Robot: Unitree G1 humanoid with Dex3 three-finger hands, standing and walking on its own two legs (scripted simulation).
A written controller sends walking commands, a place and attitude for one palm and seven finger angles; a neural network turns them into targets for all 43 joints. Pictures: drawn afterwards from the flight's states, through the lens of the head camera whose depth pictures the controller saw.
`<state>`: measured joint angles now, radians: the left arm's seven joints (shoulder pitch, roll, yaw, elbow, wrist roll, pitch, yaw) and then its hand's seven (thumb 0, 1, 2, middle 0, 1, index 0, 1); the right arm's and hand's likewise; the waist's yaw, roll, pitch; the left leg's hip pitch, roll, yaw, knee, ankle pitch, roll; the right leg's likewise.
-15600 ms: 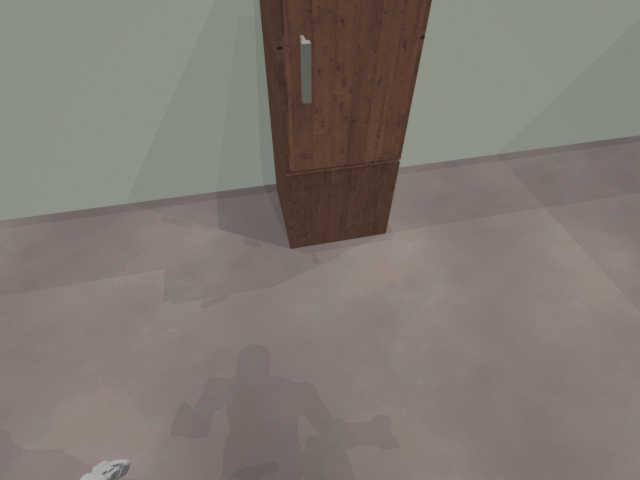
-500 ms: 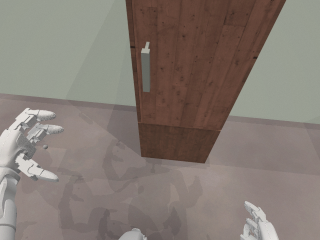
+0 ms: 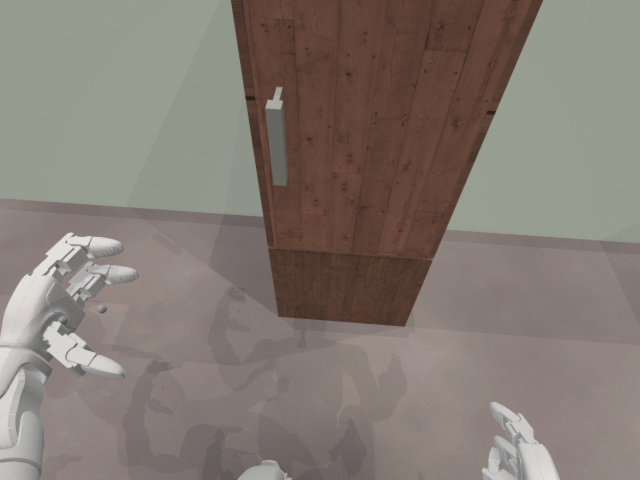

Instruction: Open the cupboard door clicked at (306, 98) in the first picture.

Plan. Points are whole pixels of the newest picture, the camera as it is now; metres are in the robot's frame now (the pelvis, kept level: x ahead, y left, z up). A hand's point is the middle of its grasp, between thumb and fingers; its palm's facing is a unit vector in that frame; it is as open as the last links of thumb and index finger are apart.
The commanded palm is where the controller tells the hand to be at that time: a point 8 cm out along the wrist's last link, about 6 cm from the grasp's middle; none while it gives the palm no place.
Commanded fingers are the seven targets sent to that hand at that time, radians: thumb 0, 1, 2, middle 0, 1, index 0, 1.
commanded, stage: move the hooked fingers beside the handle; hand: left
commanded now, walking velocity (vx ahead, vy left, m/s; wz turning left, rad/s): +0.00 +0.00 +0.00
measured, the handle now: (279, 138) +0.64 +0.11 +0.05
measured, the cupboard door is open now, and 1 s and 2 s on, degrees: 0 0 0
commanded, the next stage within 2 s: none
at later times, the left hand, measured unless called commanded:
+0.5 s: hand (149, 249) +0.37 +0.24 +0.07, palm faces -0.03 -1.00 -0.02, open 14.0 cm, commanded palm +0.35 +0.29 +0.07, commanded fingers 0.00 -0.50 0.30 -0.30 -1.20 -0.30 -1.20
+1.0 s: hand (191, 197) +0.47 +0.22 +0.07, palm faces -0.04 -1.00 -0.01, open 14.0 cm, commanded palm +0.45 +0.26 +0.06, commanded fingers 0.00 -0.50 0.30 -0.30 -1.20 -0.30 -1.20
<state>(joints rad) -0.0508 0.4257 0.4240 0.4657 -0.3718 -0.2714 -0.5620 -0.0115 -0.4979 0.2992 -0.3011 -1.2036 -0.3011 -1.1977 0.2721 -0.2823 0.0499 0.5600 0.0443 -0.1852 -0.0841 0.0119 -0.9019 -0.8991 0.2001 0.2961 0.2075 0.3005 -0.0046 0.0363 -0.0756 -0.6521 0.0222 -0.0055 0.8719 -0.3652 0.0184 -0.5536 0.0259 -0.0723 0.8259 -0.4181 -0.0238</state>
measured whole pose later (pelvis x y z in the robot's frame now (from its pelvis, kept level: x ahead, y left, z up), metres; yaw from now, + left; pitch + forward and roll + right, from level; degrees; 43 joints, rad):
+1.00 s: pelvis +0.01 +0.01 -0.01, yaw -2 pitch +16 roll -2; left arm -0.72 0.49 0.39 1.06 -0.17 -0.35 -0.37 -0.01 -0.50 0.30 -0.30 -1.20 -0.30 -1.20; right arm 0.35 -0.28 0.04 0.63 0.02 -0.04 -0.04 0.01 -0.90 -0.90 0.20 0.30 0.21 0.30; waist -0.11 0.02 -0.09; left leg -0.82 0.03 0.02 0.95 -0.40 0.03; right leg -0.73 0.03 -0.05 0.90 -0.44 -0.01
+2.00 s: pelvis +0.02 +0.02 -0.03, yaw -4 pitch +24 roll -5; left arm -1.04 0.65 0.47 1.27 -0.04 -0.32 -0.26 -0.01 -0.50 0.30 -0.30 -1.20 -0.30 -1.20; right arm 0.47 -0.27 0.05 0.62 -0.03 0.08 0.01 0.00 -0.90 -0.90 0.20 0.30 0.21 0.30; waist -0.23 0.04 -0.10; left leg -1.02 0.06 0.01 1.03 -0.44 0.04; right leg -0.91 0.06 -0.05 0.93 -0.45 0.00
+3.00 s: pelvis +0.02 +0.02 -0.03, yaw -4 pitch +25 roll -5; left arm -1.11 0.58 0.41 1.27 -0.03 -0.33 -0.19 -0.01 -0.50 0.30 -0.30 -1.20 -0.30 -1.20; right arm 0.44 -0.27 0.05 0.63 -0.04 0.06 0.03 0.00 -0.90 -0.90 0.20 0.30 0.21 0.30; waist -0.24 0.05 -0.10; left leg -1.06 0.06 -0.01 1.07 -0.45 0.04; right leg -0.95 0.06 -0.06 0.97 -0.46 -0.01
